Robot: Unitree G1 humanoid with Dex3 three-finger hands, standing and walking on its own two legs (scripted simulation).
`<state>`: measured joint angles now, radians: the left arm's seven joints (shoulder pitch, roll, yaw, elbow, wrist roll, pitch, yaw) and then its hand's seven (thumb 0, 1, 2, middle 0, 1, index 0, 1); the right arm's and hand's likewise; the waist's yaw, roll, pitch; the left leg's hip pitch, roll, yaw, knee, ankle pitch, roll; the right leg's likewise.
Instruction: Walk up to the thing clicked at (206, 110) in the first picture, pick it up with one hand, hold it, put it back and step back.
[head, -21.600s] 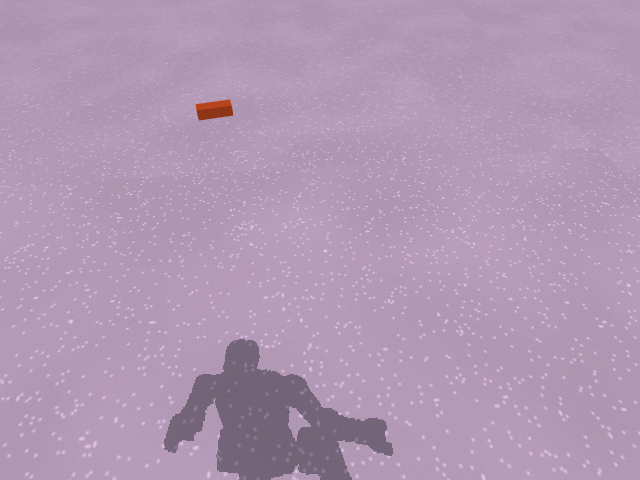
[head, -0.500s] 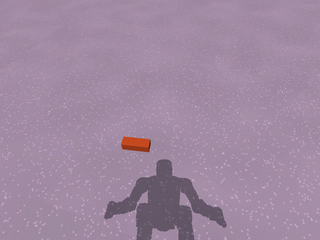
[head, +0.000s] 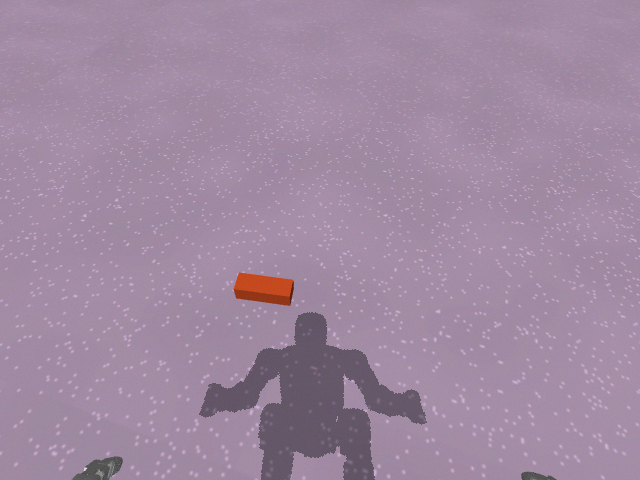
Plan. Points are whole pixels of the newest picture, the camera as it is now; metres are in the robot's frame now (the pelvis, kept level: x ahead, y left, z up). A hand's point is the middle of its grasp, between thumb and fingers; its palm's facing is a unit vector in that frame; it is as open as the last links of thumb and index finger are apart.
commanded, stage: walk up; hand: left
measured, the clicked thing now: (264, 289) +0.80 +0.21 -0.74
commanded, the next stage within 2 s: stand in 0.22 s
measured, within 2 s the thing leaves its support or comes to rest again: neither
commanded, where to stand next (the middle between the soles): +0.39 +0.01 m, yaw -5 degrees
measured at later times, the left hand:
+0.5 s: hand out of the picture +0.07 +0.25 -0.15, palm faces -0.01 -0.94 -0.34, open 7.3 cm
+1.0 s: hand out of the picture +0.04 +0.25 -0.14, palm faces -0.03 -0.94 -0.34, open 7.3 cm
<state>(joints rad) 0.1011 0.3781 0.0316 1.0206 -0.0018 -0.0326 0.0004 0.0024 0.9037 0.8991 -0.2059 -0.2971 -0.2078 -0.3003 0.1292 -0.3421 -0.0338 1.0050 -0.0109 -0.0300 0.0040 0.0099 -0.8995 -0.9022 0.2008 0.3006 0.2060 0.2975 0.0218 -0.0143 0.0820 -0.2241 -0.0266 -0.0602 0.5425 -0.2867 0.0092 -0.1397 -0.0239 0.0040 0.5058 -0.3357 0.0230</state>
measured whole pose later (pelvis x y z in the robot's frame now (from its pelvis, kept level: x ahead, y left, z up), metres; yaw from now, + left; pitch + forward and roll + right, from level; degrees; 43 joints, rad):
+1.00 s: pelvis -0.03 -0.01 +0.01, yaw +0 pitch -2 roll +0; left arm 0.10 0.35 0.00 1.15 0.01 -0.01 -0.01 0.00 0.90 0.90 -0.21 -0.30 -0.21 -0.30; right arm 0.12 -0.35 0.00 1.14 -0.01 -0.02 0.00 0.01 -0.90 -0.90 0.20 0.30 0.20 0.30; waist 0.00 0.01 0.06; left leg -0.16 -0.01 -0.07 0.34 -0.14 -0.01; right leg -0.09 -0.01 0.00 0.32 -0.20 0.01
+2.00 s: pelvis +0.19 +0.00 -0.01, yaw -3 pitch -4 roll +1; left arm 0.20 0.38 0.05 0.83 0.01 -0.07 -0.06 0.00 0.91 0.90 -0.20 -0.30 -0.21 -0.30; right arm 0.34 -0.40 -0.05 0.87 -0.01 -0.03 0.02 0.01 -0.90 -0.90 0.20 0.30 0.21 0.30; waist -0.01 0.03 0.13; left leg -0.27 0.01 0.01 1.05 -0.50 0.04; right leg -0.33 -0.02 -0.04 0.61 -0.21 -0.04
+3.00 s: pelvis +0.25 +0.01 +0.01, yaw -2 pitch -3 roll -1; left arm 0.07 0.36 0.01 1.10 0.00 0.01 -0.02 0.00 0.90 0.90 -0.21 -0.30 -0.21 -0.30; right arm 0.08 -0.35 0.01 1.13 -0.01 -0.03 0.00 0.01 -0.90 -0.90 0.20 0.30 0.21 0.30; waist 0.00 0.00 0.08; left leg -0.22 0.04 0.01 0.39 -0.12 -0.02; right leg -0.10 -0.02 -0.02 0.38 -0.23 0.02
